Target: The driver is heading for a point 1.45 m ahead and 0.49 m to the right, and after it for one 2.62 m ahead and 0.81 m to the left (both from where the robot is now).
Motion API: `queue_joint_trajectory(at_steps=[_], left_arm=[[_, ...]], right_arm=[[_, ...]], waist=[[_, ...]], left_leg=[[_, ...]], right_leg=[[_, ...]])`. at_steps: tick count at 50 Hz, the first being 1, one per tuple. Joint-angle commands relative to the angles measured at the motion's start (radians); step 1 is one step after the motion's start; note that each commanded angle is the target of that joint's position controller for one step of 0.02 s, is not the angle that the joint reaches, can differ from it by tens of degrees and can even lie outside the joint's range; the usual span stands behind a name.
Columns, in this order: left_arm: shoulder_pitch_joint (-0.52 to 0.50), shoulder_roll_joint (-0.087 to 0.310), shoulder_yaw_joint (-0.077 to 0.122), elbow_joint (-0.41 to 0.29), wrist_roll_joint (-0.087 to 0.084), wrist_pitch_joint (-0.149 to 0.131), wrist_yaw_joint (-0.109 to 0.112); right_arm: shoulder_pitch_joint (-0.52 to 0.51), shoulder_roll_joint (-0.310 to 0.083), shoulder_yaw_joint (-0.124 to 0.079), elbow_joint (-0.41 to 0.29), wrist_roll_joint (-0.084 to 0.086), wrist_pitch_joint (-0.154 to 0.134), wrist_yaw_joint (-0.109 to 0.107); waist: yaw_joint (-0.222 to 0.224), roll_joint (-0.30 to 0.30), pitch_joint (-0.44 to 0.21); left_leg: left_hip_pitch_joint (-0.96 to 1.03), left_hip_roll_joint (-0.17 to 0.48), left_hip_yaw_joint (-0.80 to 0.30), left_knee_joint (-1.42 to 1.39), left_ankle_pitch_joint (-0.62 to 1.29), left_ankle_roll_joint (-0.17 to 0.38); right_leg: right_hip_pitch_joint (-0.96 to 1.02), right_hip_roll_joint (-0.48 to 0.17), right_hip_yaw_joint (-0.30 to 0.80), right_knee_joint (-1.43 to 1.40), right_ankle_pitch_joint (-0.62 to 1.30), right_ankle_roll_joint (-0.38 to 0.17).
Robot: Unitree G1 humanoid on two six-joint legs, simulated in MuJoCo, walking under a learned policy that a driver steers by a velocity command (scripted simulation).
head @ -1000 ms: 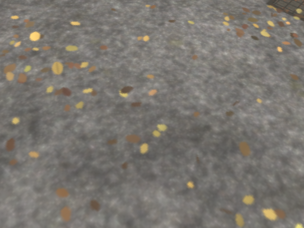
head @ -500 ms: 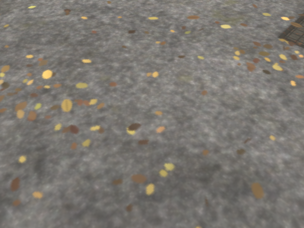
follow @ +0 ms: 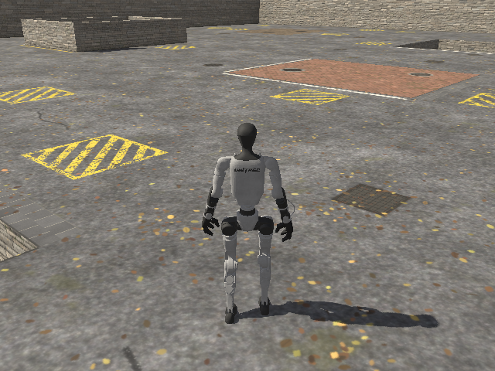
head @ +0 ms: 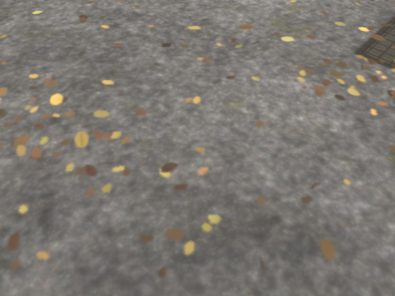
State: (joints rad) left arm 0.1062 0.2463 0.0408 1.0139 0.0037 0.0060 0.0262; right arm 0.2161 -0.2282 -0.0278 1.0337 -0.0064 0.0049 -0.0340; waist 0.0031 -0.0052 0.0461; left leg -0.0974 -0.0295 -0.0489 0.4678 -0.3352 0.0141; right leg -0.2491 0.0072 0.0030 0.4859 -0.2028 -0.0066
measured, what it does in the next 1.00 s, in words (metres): stands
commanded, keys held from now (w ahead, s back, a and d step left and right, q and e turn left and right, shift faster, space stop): no key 1.00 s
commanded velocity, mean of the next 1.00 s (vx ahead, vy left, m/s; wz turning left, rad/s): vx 0.00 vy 0.00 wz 0.00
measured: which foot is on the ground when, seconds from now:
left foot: down 0.00-1.00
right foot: down 0.00-1.00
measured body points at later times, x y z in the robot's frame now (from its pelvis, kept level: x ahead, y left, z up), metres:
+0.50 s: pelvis -0.01 +0.00 +0.00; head +0.00 +0.00 +0.45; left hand +0.06 +0.25 -0.15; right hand +0.00 -0.25 -0.15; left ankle -0.05 +0.11 -0.74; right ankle +0.04 -0.12 -0.74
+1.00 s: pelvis +0.00 -0.01 +0.00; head +0.01 +0.00 +0.45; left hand +0.05 +0.24 -0.15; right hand -0.02 -0.24 -0.16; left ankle -0.05 +0.11 -0.74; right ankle +0.04 -0.12 -0.74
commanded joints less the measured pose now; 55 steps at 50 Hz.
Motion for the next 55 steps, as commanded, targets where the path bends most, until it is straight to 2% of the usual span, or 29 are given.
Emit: queue_joint_trajectory(at_steps=[1, 25, 55], left_arm=[[-0.024, 0.110, 0.018, -0.028, 0.000, -0.009, 0.006], [0.047, 0.082, 0.006, 0.046, -0.004, -0.004, 0.014], [0.098, 0.055, 0.002, 0.059, -0.007, -0.003, 0.019]], right_arm=[[0.027, -0.108, -0.016, -0.012, 0.000, -0.010, -0.003], [0.114, -0.065, 0.004, 0.057, 0.001, -0.023, -0.006], [0.202, -0.030, 0.006, 0.062, 0.004, -0.028, -0.011]], waist=[[0.000, 0.005, -0.026], [0.002, 0.007, -0.005], [0.001, 0.008, 0.007]], left_leg=[[-0.132, 0.049, -0.036, -0.102, 0.157, 0.015], [-0.162, 0.041, -0.012, -0.111, 0.123, 0.011], [-0.173, 0.039, 0.001, -0.102, 0.122, 0.007]], right_leg=[[0.111, -0.047, 0.050, -0.057, 0.139, -0.028], [0.093, -0.037, 0.054, -0.065, 0.101, -0.035], [0.083, -0.032, 0.058, -0.056, 0.110, -0.043]])
Next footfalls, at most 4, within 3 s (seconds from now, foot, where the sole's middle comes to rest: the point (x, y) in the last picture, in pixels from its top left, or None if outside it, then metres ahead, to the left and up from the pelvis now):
1.96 left None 0.48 0.10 -0.77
2.56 right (251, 232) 0.75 -0.17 -0.77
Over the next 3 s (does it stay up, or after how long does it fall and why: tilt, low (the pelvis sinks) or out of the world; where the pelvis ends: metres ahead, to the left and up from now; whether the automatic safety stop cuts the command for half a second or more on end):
stays up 0.86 -0.12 0.00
